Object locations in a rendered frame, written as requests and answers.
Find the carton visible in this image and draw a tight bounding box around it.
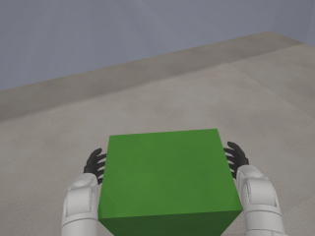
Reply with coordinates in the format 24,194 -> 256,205
97,129 -> 243,236

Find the left robot hand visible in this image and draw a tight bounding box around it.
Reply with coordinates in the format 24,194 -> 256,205
84,147 -> 107,185

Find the right robot forearm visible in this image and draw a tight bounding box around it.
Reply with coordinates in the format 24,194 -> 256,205
236,164 -> 288,236

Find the right robot hand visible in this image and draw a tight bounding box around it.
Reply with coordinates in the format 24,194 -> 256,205
223,142 -> 249,180

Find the left robot forearm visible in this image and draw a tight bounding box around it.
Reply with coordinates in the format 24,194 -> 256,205
61,173 -> 98,236

